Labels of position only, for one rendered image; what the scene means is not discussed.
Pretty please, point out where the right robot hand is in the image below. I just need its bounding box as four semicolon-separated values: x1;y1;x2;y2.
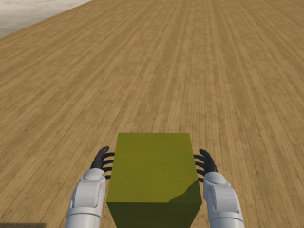
193;148;218;183

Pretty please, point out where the left robot forearm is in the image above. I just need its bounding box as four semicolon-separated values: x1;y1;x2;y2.
65;168;106;228

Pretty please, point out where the left robot hand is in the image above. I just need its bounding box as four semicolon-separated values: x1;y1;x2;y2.
90;146;115;180

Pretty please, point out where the carton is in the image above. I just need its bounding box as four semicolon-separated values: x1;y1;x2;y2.
106;132;202;228

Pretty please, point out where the right robot forearm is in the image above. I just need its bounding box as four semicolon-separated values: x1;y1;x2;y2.
203;172;245;228

